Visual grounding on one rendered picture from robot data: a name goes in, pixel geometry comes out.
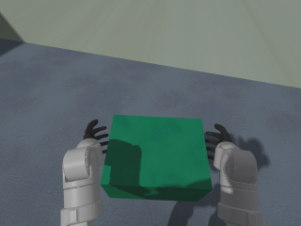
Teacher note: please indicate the robot right hand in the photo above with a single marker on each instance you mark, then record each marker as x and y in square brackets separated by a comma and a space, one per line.
[223, 137]

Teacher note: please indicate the carton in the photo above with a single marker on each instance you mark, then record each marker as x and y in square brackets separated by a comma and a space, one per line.
[156, 158]

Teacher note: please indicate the right robot forearm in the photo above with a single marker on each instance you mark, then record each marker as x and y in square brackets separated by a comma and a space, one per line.
[239, 199]

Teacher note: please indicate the left robot forearm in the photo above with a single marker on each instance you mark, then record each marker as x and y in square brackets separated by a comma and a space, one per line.
[80, 174]

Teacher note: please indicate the robot left hand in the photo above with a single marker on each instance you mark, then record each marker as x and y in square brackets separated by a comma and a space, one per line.
[90, 133]

